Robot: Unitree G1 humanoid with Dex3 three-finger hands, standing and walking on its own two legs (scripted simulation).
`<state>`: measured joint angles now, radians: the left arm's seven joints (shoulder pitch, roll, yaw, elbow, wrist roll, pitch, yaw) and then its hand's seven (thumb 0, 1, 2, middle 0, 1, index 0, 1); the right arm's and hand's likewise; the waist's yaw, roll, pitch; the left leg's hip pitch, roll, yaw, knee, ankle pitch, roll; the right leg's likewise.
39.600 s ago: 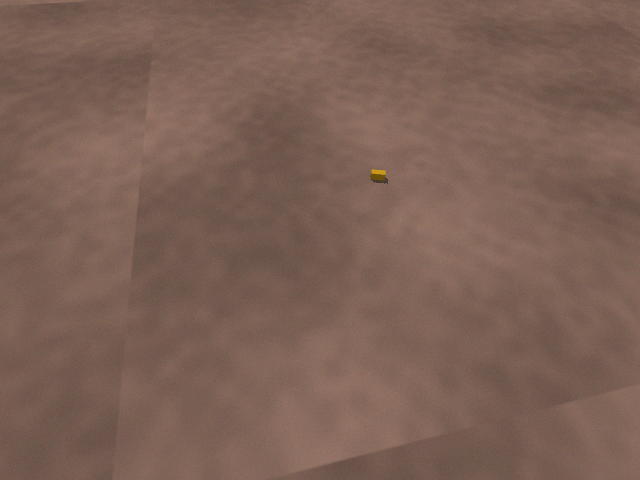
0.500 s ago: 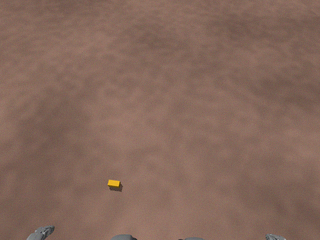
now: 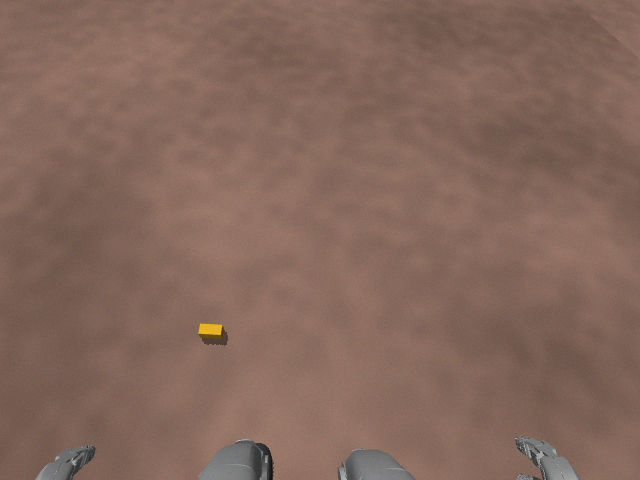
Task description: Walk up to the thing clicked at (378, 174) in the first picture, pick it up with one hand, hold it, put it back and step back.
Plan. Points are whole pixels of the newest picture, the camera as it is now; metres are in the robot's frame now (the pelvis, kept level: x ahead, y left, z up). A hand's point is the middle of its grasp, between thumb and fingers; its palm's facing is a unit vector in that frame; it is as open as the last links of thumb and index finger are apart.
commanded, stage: step back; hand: left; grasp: from above
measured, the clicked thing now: (211, 331) +0.52 +0.28 -0.74
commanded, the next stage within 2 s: none
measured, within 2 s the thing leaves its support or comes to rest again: neither
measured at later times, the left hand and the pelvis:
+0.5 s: hand out of the picture -0.01 +0.25 -0.15, palm faces +0.08 -0.93 -0.37, open 7.4 cm; pelvis -0.14 -0.02 -0.01, yaw +5 degrees
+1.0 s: hand out of the picture -0.24 +0.21 -0.14, palm faces +0.05 -0.91 -0.42, open 7.4 cm; pelvis -0.29 -0.07 +0.00, yaw +3 degrees
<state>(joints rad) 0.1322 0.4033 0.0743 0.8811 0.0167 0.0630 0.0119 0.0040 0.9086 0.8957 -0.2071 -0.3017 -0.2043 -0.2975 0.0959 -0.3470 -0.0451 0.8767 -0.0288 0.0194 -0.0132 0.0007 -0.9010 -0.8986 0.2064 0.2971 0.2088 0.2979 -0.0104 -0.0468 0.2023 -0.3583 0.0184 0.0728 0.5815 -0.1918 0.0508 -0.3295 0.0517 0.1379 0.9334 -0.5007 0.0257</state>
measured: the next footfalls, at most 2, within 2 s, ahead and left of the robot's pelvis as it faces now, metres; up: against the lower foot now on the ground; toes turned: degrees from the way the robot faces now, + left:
right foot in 0.08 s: -0.01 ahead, -0.14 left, +0.00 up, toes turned +3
left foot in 0.44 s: -0.12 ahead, +0.09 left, +0.00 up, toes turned +3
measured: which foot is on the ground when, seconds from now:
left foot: down 0.00-0.12, up 0.14-0.42, down 0.44-0.88, up 0.90-1.00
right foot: up 0.00-0.06, down 0.08-0.48, up 0.50-0.82, down 0.84-1.00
